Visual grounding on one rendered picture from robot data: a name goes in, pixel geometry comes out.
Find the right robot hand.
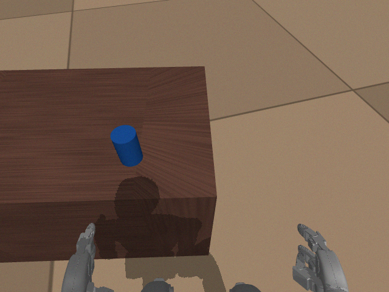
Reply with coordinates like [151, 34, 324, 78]
[292, 224, 349, 292]

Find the left robot hand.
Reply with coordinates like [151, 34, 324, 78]
[61, 223, 114, 292]

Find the can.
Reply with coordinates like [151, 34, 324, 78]
[111, 125, 143, 167]

